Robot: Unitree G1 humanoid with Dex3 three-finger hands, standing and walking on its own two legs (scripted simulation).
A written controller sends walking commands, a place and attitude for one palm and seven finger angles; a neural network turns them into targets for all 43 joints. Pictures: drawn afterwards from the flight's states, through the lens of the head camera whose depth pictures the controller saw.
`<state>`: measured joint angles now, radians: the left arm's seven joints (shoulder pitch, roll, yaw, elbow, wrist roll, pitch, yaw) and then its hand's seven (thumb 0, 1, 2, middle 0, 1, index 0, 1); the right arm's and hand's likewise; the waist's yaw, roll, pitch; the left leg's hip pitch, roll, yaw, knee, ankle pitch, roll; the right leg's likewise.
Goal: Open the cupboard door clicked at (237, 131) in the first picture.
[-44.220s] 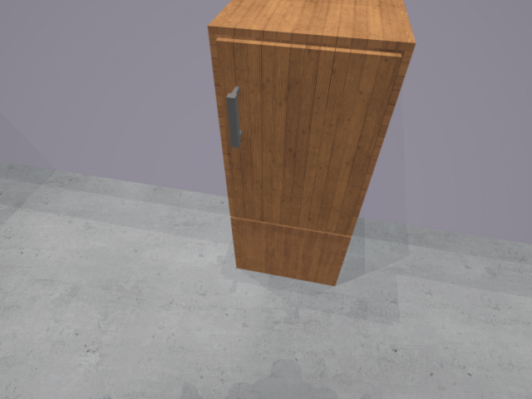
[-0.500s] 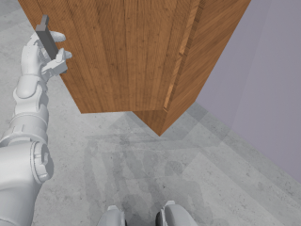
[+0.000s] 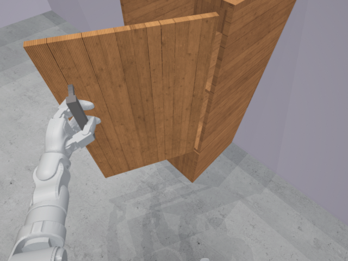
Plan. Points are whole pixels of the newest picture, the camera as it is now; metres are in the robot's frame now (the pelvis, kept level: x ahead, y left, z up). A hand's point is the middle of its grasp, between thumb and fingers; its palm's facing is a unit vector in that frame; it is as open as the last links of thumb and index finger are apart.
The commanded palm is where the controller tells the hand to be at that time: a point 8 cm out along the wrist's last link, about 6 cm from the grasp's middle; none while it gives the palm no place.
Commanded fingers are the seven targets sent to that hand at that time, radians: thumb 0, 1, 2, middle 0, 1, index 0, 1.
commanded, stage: pull the door open along its arc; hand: left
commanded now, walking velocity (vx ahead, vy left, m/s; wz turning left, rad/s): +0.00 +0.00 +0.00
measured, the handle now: (81, 113) +0.45 +0.21 +0.07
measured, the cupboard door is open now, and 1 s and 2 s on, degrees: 64 93 94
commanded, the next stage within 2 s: open thumb and fingers to let go in 0.58 s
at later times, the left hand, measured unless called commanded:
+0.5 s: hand (129, 173) +0.29 +0.09 +0.07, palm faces +0.45 -0.89 -0.01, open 6.1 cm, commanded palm +0.22 +0.14 +0.07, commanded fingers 0.00 0.90 0.90 -0.40 -1.35 -0.40 -1.35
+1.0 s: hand (137, 181) +0.27 +0.07 +0.08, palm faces +0.42 -0.91 +0.00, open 8.3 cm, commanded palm +0.22 +0.11 +0.07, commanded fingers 0.00 -0.29 0.39 -0.31 -1.22 -0.31 -1.22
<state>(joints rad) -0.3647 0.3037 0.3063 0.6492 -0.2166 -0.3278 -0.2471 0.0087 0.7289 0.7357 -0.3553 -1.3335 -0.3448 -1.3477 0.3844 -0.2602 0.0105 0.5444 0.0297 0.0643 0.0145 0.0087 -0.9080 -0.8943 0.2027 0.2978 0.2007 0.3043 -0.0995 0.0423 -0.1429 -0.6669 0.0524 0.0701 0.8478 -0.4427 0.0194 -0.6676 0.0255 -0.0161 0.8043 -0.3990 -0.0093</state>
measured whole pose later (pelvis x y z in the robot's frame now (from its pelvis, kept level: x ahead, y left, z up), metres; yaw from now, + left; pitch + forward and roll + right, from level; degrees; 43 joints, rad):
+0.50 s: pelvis -0.01 -0.04 +0.01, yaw +4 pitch +7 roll +1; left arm 0.09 -0.08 -0.08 0.11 0.03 -0.16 0.49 0.02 0.70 0.76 -0.34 -1.26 -0.34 -1.32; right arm 0.21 -0.18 0.03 0.53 -0.06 0.07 0.02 0.01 -0.91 -0.89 0.20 0.30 0.20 0.30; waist -0.02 0.04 -0.11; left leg -0.50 0.04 0.01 0.78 -0.41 -0.03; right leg -0.50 0.01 -0.07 0.80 -0.43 -0.06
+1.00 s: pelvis -0.01 -0.05 +0.01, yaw +5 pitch +6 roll +1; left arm 0.09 -0.08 -0.15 0.14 0.02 -0.21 0.48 0.02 0.31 0.64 -0.36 -1.28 -0.38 -1.29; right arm 0.19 -0.20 0.01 0.59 -0.06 0.03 -0.02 0.01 -0.91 -0.89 0.20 0.30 0.20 0.30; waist -0.01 0.05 -0.09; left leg -0.49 0.02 -0.02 0.77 -0.38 -0.04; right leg -0.49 0.00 -0.10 0.80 -0.42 -0.07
